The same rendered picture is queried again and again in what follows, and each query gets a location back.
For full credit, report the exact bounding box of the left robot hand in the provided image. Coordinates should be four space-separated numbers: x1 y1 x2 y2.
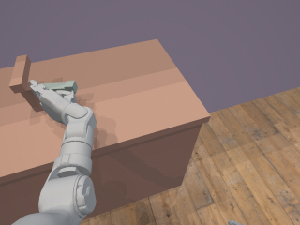
30 80 77 124

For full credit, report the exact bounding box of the left robot upper arm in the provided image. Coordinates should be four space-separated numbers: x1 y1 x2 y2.
11 174 97 225

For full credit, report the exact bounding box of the left robot forearm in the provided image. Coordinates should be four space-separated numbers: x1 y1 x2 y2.
38 103 97 213

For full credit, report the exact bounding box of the tap lever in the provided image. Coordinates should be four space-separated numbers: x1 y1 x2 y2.
39 80 78 94

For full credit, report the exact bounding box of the counter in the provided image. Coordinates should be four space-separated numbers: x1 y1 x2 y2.
0 39 211 225

